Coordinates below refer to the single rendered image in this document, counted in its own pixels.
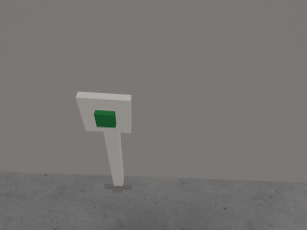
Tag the button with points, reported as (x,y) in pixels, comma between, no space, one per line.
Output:
(105,118)

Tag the panel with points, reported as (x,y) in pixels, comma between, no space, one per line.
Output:
(88,102)

